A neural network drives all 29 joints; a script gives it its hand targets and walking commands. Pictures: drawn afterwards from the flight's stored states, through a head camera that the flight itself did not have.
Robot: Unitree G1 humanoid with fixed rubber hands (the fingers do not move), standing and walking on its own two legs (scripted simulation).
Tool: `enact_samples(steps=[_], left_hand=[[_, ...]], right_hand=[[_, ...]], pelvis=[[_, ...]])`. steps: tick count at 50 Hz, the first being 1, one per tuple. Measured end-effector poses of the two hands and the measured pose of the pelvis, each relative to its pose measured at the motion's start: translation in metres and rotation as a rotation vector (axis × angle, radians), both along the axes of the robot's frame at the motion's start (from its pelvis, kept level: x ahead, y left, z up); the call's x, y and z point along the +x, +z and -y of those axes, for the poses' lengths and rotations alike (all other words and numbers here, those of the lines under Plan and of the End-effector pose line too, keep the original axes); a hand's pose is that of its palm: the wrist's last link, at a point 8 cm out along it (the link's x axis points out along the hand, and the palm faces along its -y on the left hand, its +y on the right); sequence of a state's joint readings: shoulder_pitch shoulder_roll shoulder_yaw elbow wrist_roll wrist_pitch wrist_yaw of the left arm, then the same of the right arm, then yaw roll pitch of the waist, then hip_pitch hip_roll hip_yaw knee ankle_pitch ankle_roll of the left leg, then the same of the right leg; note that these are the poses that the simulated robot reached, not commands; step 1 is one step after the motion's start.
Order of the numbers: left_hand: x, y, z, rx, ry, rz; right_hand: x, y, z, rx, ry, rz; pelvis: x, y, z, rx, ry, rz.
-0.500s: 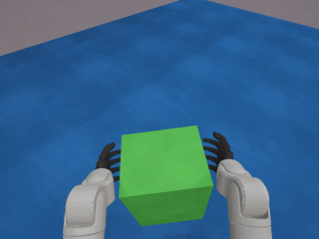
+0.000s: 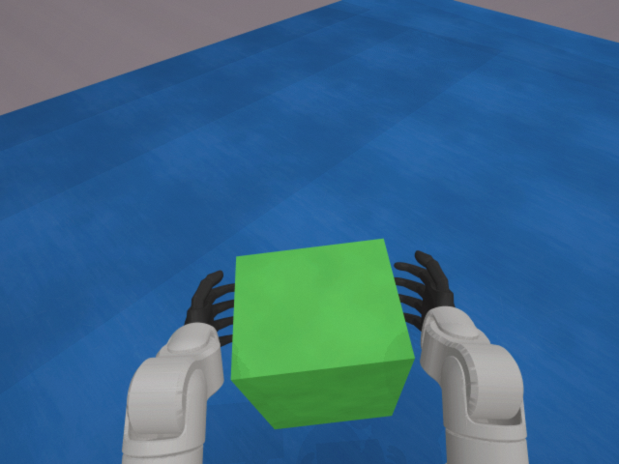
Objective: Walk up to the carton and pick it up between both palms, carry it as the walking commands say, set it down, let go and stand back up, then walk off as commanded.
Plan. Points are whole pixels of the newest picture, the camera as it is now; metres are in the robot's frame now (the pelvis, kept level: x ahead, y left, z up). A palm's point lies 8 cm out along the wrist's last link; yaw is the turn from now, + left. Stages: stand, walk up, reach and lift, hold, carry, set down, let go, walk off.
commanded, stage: carry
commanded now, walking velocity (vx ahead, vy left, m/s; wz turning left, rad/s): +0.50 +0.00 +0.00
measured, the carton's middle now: (322, 345) +0.29 +0.00 -0.01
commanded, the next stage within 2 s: none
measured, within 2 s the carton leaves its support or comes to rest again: neither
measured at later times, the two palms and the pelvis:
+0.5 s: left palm (231, 160) +0.58 +0.15 +0.09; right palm (391, 151) +0.58 -0.11 +0.11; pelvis +0.31 +0.02 +0.01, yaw -1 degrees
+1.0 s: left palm (218, 60) +0.89 +0.22 +0.12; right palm (341, 52) +0.90 -0.05 +0.14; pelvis +0.62 +0.09 +0.04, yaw -1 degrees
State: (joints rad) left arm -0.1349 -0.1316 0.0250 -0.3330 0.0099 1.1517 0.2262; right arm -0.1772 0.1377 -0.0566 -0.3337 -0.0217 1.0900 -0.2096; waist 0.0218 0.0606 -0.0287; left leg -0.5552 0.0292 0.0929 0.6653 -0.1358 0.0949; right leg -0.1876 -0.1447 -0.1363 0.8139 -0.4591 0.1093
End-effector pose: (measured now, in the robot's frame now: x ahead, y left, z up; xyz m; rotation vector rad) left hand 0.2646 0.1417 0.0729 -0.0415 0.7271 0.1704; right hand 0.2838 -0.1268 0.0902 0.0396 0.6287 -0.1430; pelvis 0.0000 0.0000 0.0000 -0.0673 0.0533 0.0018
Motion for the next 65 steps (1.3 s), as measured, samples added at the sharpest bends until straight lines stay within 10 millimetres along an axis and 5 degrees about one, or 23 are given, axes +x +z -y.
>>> enact_samples(steps=[6, 12, 19, 27, 31, 36, 42, 53, 65], left_hand=[[0.069, 0.03, -0.017, -0.013, -0.014, -0.02], [0.141, 0.046, -0.027, -0.028, -0.022, 0.015], [0.226, 0.035, -0.024, -0.029, -0.034, 0.006], [0.34, 0.003, -0.01, 0.001, -0.038, -0.018], [0.381, -0.003, -0.024, 0.013, 0.009, -0.064], [0.44, 0.007, -0.048, 0.024, 0.046, -0.043], [0.538, 0.018, -0.069, 0.006, -0.015, 0.065], [0.657, 0.052, -0.083, -0.015, -0.039, 0.028], [0.796, 0.029, -0.069, 0.021, -0.022, 0.001]], right_hand=[[0.066, 0.033, -0.018, -0.015, -0.012, -0.022], [0.135, 0.054, -0.027, -0.032, -0.021, 0.013], [0.216, 0.043, -0.025, -0.033, -0.032, 0.003], [0.33, 0.003, -0.01, -0.005, -0.035, -0.021], [0.384, -0.007, -0.024, 0.008, 0.009, -0.066], [0.452, 0.0, -0.049, 0.023, 0.043, -0.043], [0.531, 0.015, -0.069, 0.009, -0.02, 0.065], [0.645, 0.056, -0.083, -0.017, -0.039, 0.025], [0.791, 0.025, -0.068, 0.015, -0.022, 0.001]], pelvis=[[0.069, 0.033, -0.02, -0.008, -0.003, 0.005], [0.141, 0.042, -0.03, -0.024, -0.01, 0.016], [0.224, 0.034, -0.031, -0.022, -0.013, 0.014], [0.336, 0.003, -0.02, 0.013, 0.006, -0.033], [0.379, 0.01, -0.022, 0.015, 0.024, -0.063], [0.442, 0.016, -0.038, 0.02, 0.006, -0.045], [0.533, 0.002, -0.075, 0.017, -0.013, 0.007], [0.655, 0.041, -0.093, 0.008, -0.012, 0.022], [0.795, 0.018, -0.077, 0.038, 0.019, -0.049]])
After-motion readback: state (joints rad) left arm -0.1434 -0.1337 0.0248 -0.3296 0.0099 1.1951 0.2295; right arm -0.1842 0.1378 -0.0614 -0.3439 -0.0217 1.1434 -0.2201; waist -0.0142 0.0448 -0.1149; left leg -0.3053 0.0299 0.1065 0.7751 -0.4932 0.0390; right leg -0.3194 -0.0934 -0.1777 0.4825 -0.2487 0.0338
